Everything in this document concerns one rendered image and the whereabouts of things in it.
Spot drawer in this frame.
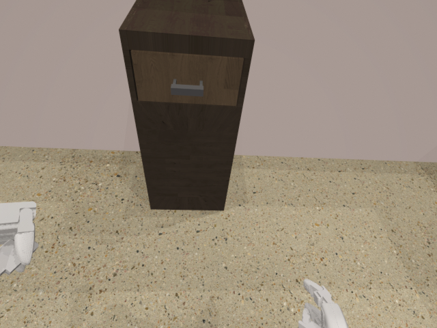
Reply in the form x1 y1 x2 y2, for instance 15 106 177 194
131 50 244 106

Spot robot left hand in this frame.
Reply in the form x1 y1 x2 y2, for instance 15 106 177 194
0 202 38 276

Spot handle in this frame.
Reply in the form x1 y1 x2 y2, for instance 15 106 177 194
171 79 203 96

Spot cabinet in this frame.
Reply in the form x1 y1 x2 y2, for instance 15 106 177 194
119 0 255 210

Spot robot right hand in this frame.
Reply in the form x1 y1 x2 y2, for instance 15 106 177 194
298 279 349 328

